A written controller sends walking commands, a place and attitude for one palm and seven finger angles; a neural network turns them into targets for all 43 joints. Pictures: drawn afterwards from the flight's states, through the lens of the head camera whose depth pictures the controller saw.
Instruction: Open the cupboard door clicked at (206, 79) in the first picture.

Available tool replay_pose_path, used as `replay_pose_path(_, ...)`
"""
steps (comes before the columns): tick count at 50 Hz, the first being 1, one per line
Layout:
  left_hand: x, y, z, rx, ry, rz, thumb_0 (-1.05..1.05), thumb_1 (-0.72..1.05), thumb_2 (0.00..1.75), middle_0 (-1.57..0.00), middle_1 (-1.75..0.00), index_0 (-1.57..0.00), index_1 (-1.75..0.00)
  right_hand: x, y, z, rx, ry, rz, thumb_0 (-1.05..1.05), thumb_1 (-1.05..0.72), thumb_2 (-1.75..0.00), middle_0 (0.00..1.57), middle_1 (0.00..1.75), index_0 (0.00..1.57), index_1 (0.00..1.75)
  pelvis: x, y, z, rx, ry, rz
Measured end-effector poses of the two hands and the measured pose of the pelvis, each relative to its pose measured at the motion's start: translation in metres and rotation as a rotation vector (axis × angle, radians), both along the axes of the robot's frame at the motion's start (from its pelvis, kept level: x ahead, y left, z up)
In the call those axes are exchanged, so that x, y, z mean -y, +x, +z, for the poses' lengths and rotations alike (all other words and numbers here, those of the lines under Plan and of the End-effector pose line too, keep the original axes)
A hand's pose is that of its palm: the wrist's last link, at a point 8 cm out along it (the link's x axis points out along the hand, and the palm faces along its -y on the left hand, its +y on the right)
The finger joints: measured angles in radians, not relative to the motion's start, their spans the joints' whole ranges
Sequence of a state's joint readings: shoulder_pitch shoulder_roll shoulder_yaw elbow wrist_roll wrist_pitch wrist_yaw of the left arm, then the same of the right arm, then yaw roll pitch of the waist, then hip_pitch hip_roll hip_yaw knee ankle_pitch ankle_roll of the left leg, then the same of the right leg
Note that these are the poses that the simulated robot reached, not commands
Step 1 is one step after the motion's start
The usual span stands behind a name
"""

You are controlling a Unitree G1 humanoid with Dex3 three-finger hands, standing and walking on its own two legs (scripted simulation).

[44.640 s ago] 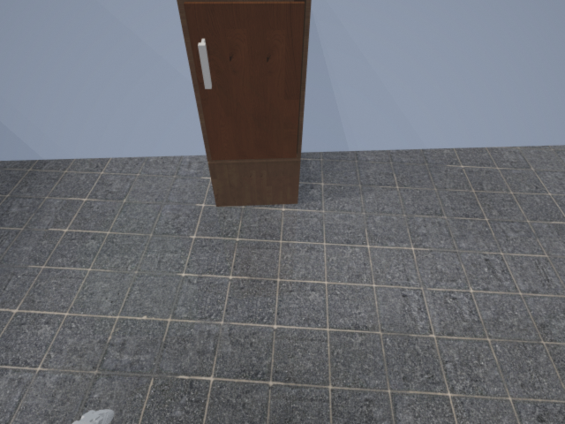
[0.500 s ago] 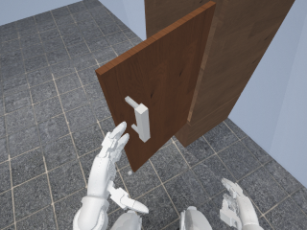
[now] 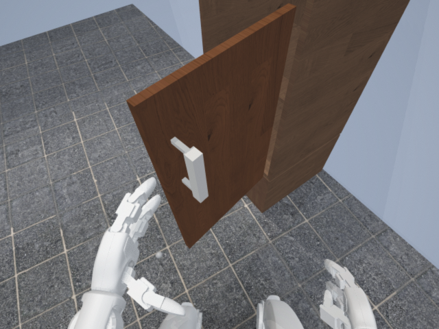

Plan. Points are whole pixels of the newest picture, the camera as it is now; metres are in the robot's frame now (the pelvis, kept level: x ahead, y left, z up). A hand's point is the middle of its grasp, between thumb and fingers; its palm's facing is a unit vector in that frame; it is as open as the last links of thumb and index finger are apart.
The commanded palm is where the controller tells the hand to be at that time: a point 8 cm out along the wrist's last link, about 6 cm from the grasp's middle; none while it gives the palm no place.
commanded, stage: draw the hand back to the body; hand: left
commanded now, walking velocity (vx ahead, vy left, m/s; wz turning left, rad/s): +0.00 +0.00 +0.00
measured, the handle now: (189, 171) +0.38 +0.08 +0.06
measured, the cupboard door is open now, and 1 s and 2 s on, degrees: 100 100 100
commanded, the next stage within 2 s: step back with the hand held close in 1.42 s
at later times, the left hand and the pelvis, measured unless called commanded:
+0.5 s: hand (73, 248) +0.21 +0.19 +0.15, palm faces +0.11 -0.94 -0.32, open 15.2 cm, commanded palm +0.18 +0.24 +0.17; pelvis +0.02 +0.01 +0.06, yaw +0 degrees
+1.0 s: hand out of the picture +0.23 +0.27 +0.25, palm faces +0.39 -0.82 -0.43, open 9.5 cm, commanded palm +0.18 +0.32 +0.26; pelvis +0.03 +0.03 +0.10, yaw -2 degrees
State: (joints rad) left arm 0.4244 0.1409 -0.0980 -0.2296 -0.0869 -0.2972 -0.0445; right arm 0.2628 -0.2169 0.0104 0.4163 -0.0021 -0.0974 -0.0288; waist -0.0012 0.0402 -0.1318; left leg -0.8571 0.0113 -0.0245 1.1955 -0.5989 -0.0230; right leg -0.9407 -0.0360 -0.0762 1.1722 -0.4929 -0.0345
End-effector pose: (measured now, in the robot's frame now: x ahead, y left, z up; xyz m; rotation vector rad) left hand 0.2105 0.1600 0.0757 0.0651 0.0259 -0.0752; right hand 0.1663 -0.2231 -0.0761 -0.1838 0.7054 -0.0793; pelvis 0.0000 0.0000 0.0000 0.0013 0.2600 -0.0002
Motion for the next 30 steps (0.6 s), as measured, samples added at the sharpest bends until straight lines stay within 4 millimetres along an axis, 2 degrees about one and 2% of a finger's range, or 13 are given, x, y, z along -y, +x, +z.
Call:
replay_pose_path(6, -0.02, -0.01, 0.03, 0.011, 0.014, 0.043, -0.01, -0.49, 0.3, -0.15, -0.3, -0.16, -0.3, -0.002, -0.002, 0.019, 0.02, 0.011, -0.01, 0.01, -0.9, -0.9, 0.2, 0.3, 0.21, 0.3, 0.0, 0.004, 0.017, 0.039, -0.003, 0.002)
replay_pose_path(17, -0.047, -0.024, 0.061, 0.025, 0.022, 0.039, -0.01, -0.48, 0.31, -0.15, -0.3, -0.16, -0.3, -0.001, 0.011, 0.05, 0.102, -0.017, -0.013, 0.01, -0.9, -0.9, 0.2, 0.3, 0.21, 0.3, -0.006, 0.011, 0.034, 0.1, -0.016, 0.005)
replay_pose_path(24, -0.074, -0.027, 0.086, -0.028, 0.241, 0.181, -0.01, -0.34, 0.37, -0.16, -0.3, -0.16, -0.3, -0.011, 0.016, 0.066, 0.104, -0.031, -0.033, 0.01, -0.9, -0.9, 0.2, 0.3, 0.21, 0.3, -0.011, 0.017, 0.052, 0.161, -0.018, -0.004)
replay_pose_path(30, -0.092, -0.028, 0.11, -0.019, 0.311, 0.274, -0.01, -0.15, 0.44, -0.16, -0.3, -0.17, -0.3, -0.023, 0.016, 0.075, 0.091, -0.025, -0.026, 0.01, -0.9, -0.9, 0.2, 0.3, 0.21, 0.3, -0.018, 0.023, 0.069, 0.218, -0.018, -0.011)
